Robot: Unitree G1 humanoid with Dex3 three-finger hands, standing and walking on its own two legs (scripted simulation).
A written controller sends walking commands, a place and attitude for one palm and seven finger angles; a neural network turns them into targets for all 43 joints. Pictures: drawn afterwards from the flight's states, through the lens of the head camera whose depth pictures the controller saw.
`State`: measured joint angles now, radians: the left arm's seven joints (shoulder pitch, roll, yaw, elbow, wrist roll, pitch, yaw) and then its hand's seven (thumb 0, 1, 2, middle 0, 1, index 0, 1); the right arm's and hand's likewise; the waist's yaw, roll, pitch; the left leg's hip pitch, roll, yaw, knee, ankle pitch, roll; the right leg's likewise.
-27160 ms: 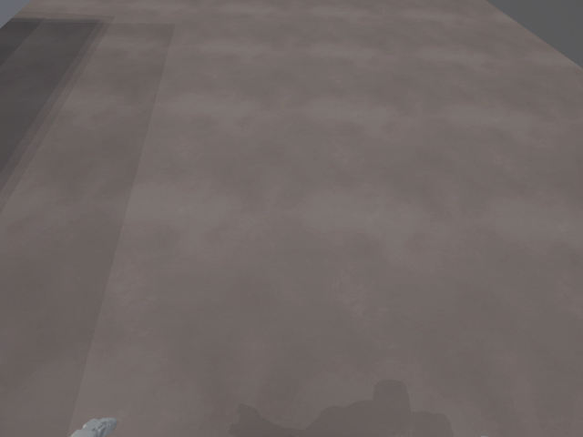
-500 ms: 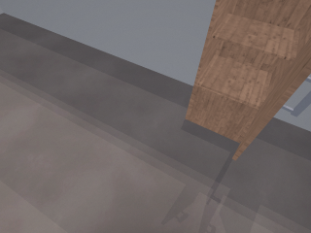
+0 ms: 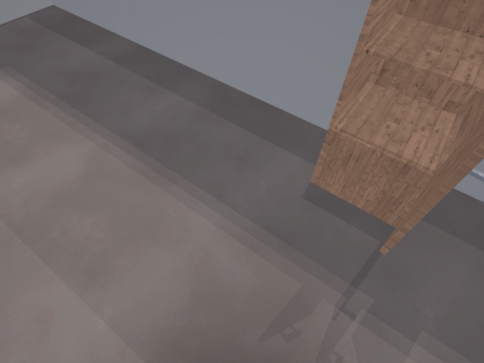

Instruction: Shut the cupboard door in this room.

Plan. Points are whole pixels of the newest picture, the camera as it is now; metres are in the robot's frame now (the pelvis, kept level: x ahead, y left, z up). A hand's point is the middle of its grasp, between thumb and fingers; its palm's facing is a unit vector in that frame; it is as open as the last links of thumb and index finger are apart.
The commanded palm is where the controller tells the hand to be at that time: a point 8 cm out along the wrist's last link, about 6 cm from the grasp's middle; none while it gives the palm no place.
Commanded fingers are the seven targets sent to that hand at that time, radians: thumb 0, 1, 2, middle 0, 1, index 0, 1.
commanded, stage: turn or walk to find it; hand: left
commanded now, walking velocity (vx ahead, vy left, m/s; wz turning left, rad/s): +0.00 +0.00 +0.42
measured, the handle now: out of the picture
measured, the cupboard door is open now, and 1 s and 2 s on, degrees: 82 82 82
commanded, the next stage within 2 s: none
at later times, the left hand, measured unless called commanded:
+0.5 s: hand out of the picture -0.07 +0.18 -0.16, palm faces +0.29 -0.92 -0.25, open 7.4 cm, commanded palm none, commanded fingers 0.00 0.90 0.90 -0.20 -0.30 -0.20 -0.30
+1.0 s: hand out of the picture -0.01 +0.20 -0.15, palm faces +0.41 -0.86 -0.28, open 7.4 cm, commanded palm none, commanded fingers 0.00 0.90 0.90 -0.20 -0.30 -0.20 -0.30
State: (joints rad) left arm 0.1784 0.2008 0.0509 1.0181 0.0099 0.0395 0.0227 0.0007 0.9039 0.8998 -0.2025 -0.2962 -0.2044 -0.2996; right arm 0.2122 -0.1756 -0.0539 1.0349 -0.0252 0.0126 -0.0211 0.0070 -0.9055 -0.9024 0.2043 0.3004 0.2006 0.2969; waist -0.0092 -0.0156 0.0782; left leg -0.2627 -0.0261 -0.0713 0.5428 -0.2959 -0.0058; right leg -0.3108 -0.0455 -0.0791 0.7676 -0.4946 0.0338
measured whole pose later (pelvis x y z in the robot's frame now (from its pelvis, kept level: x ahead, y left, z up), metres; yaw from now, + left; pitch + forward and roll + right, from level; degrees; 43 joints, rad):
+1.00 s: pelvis -0.02 -0.03 +0.00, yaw +26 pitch +0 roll +1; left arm 0.13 0.21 0.04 0.91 0.02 0.01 0.01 0.00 0.90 0.90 -0.20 -0.30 -0.20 -0.30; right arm 0.22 -0.21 -0.07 0.98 -0.02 0.04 0.00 0.01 -0.90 -0.90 0.21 0.30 0.20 0.30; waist -0.03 0.03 0.08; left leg -0.30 -0.03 -0.07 0.59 -0.29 -0.01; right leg -0.28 -0.04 -0.07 0.57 -0.29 0.03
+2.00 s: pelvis -0.02 -0.04 +0.00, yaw +52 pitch +0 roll +1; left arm 0.18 0.17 0.03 0.92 0.02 0.00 0.02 0.00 0.90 0.90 -0.20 -0.30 -0.21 -0.30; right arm 0.18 -0.25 -0.09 0.99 -0.02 0.07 0.01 0.01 -0.90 -0.90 0.20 0.30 0.20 0.30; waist -0.02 0.05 0.10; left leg -0.46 -0.02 -0.04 1.13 -0.44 -0.04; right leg -0.24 -0.07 -0.16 0.54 -0.29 -0.02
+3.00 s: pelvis -0.02 -0.04 +0.01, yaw +77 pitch -1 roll +2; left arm 0.21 0.16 0.03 0.93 0.03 0.00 0.02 0.00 0.90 0.90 -0.20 -0.30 -0.21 -0.30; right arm 0.19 -0.24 -0.09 1.00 -0.02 0.07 0.01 0.01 -0.91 -0.90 0.20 0.30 0.20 0.30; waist -0.01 0.02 0.10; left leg -0.42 0.02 -0.01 1.02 -0.44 -0.06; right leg -0.21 -0.10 -0.19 0.51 -0.29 -0.02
